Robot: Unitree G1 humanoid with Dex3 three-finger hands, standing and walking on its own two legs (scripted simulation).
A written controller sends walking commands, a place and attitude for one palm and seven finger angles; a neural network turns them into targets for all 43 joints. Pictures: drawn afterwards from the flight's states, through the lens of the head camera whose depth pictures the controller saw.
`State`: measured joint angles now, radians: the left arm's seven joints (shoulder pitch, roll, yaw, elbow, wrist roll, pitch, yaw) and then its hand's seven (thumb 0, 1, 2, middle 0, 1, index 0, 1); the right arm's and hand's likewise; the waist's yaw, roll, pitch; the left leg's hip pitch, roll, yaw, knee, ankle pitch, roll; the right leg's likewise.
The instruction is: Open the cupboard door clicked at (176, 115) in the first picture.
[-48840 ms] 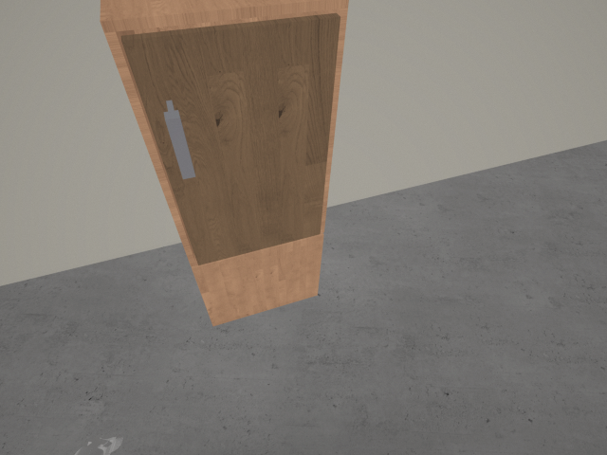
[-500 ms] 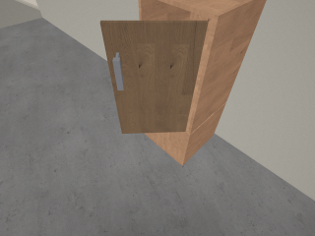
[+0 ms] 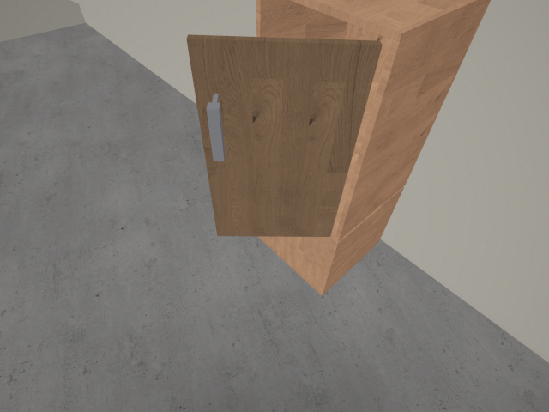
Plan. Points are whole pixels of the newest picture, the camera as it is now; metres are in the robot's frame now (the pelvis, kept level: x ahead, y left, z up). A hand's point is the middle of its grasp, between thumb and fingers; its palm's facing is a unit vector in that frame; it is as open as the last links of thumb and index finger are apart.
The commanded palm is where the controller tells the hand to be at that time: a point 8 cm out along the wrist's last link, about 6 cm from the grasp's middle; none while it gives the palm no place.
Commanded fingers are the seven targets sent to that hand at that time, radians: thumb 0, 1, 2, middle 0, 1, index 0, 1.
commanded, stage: shuffle to correct the standing spot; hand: left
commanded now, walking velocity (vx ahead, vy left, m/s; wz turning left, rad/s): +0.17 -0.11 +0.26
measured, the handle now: (217, 127) +0.64 +0.16 +0.06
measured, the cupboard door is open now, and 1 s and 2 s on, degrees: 48 48 48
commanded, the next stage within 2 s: come to a stop and stand still in 0.34 s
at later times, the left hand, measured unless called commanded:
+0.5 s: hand out of the picture +0.11 +0.14 -0.17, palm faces +0.17 -0.96 -0.22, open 7.3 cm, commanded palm none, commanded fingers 0.00 0.90 0.90 -0.20 -0.30 -0.20 -0.30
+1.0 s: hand out of the picture +0.13 +0.12 -0.17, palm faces +0.17 -0.94 -0.30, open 7.4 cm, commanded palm none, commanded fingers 0.00 0.90 0.90 -0.20 -0.30 -0.20 -0.30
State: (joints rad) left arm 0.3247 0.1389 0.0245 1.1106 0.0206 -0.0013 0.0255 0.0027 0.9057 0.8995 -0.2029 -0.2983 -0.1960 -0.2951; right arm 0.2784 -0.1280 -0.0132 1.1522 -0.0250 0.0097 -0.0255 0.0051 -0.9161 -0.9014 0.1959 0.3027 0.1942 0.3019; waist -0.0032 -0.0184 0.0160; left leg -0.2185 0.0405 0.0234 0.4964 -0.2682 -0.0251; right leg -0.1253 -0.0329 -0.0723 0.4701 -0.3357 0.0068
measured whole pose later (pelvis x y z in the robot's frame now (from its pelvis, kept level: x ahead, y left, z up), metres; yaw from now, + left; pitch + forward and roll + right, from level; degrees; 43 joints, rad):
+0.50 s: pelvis +0.09 -0.05 -0.01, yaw +7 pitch +1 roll +0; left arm 0.26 0.15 0.06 1.03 0.03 -0.04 0.03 0.00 0.92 0.90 -0.20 -0.30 -0.20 -0.29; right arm 0.32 -0.16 -0.05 1.16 -0.03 0.03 -0.03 0.00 -0.90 -0.90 0.20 0.30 0.20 0.30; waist -0.01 0.01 0.03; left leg -0.40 0.08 0.06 1.02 -0.50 -0.01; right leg -0.18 -0.03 -0.18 0.53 -0.38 -0.04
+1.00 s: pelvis +0.12 -0.09 -0.02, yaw +6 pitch -1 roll +1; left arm 0.25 0.17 0.05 0.97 0.04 0.01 0.04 0.00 0.91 0.90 -0.20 -0.30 -0.19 -0.29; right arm 0.08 -0.18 -0.06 0.98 -0.02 0.06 -0.01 0.00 -0.91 -0.90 0.20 0.30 0.20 0.30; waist 0.04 0.04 0.09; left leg -0.39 0.04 0.05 0.78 -0.43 -0.02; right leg -0.31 -0.06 -0.02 0.69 -0.38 0.02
